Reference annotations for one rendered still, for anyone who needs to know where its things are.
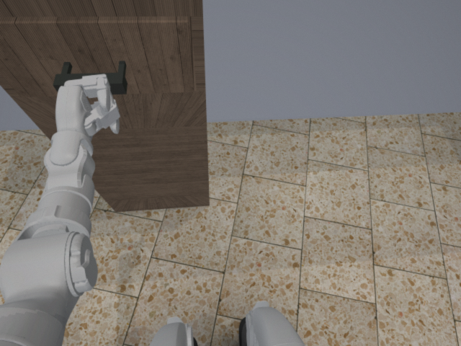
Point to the left robot hand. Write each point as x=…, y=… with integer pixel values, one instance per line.
x=74, y=112

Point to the left robot shin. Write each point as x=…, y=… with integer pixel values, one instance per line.
x=174, y=319

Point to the drawer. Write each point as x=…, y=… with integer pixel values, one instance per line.
x=157, y=52

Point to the robot left upper arm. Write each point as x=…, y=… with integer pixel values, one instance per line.
x=42, y=280

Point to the robot left forearm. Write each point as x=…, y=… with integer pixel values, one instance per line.
x=67, y=199

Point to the cabinet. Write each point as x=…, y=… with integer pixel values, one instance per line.
x=159, y=158

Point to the handle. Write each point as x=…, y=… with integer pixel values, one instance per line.
x=117, y=81

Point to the robot left thigh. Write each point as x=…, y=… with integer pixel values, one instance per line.
x=174, y=334

